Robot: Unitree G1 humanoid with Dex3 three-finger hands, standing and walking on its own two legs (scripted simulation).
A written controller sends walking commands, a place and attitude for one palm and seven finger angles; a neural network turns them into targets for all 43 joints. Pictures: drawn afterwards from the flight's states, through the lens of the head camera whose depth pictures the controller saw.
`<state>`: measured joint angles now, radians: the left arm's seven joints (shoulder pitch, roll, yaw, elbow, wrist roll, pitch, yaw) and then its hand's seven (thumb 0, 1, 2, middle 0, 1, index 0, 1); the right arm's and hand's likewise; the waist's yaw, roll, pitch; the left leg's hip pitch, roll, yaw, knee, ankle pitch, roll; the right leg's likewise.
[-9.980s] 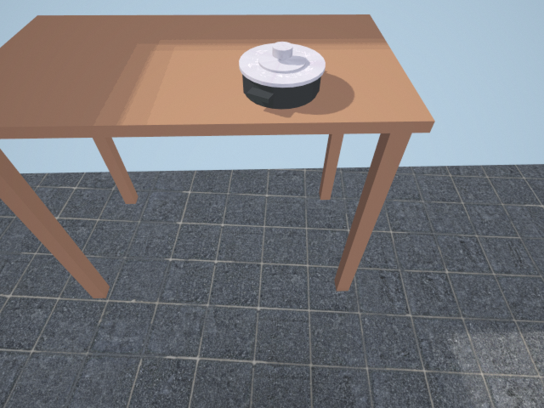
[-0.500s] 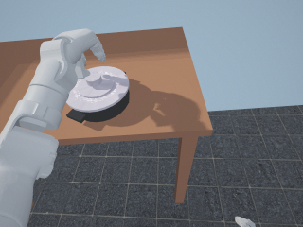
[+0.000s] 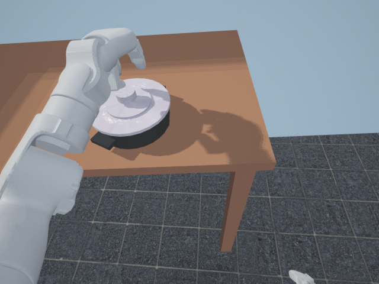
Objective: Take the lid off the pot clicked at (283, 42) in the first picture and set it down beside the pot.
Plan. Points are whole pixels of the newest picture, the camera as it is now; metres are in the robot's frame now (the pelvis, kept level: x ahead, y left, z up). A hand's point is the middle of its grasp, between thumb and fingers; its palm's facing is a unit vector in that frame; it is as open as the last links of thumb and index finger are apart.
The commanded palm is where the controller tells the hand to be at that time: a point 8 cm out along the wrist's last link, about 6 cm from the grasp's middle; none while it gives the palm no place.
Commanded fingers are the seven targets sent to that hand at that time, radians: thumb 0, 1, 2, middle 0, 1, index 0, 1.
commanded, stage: move the open hand above the knob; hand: left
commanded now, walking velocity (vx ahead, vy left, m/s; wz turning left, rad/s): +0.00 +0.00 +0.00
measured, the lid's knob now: (126, 94) +0.48 +0.15 +0.15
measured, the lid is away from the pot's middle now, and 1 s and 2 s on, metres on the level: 0.00 0.00 0.00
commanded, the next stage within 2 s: lower the open fingers around the knob in 0.60 s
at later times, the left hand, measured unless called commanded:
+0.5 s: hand (110, 76) +0.46 +0.16 +0.22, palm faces -0.25 -0.06 -0.97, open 9.6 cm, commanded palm +0.44 +0.16 +0.29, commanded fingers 0.00 -0.32 1.61 -0.89 -0.08 -0.89 -0.08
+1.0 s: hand (117, 83) +0.45 +0.15 +0.20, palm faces -0.34 -0.10 -0.94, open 9.6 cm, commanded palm +0.43 +0.16 +0.26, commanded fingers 0.00 -0.32 1.61 -0.89 -0.08 -0.89 -0.08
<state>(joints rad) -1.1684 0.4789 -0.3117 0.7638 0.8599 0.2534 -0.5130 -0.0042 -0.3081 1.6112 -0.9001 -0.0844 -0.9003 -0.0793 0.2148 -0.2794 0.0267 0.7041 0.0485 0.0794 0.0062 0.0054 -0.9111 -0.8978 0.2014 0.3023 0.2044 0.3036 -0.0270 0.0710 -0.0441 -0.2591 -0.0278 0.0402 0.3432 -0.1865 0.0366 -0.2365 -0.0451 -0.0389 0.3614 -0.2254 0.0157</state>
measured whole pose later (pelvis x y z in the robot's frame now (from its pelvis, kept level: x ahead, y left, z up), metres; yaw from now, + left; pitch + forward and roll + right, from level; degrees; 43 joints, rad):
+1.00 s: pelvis +0.00 +0.00 +0.00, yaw +0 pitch +5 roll +0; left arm -1.12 0.47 -0.30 0.76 0.84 0.33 -0.57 0.00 -0.31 1.61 -0.90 -0.08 -0.90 -0.08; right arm 0.21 -0.28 0.03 0.71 0.04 0.10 0.00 0.01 -0.91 -0.90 0.20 0.30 0.20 0.30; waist -0.03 0.08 -0.05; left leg -0.26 -0.02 0.03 0.38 -0.21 0.03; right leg -0.24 -0.04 -0.04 0.39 -0.25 0.01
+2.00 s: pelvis +0.00 -0.01 +0.00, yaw +0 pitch +6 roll +0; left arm -1.11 0.47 -0.32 0.84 0.84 0.32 -0.53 0.00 -0.31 1.61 -0.88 -0.08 -0.90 -0.08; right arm 0.21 -0.28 0.03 0.70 0.05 0.12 -0.02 0.01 -0.91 -0.90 0.20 0.30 0.20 0.30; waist -0.04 0.06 -0.06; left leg -0.29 -0.02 0.03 0.42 -0.23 0.03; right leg -0.26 -0.03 -0.04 0.43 -0.26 0.01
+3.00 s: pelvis +0.00 +0.00 -0.01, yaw +0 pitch +6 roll +0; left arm -1.05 0.48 -0.29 0.78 0.83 0.32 -0.52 0.00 -0.29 1.56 -0.82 -0.12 -0.84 -0.13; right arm 0.21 -0.28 0.04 0.68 0.05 0.13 -0.01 0.01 -0.91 -0.90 0.20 0.30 0.20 0.30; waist -0.04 0.06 -0.07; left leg -0.29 -0.02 0.04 0.44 -0.24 0.03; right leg -0.26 -0.04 -0.04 0.44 -0.27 0.01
